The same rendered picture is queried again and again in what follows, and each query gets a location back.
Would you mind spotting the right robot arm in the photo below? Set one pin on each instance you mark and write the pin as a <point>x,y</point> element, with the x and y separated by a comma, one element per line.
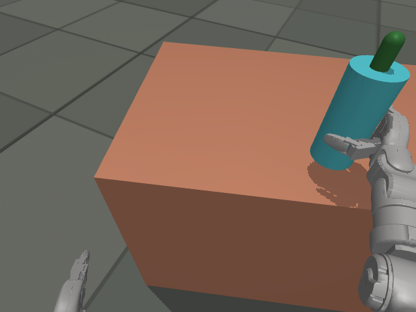
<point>388,281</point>

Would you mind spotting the bottle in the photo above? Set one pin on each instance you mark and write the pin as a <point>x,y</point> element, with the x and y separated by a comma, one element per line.
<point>369,86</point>

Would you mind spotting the left robot hand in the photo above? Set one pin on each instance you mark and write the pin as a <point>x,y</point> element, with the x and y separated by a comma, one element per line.
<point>72,293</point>

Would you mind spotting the right robot hand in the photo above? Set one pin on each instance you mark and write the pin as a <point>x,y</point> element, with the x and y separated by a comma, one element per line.
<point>393,129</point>

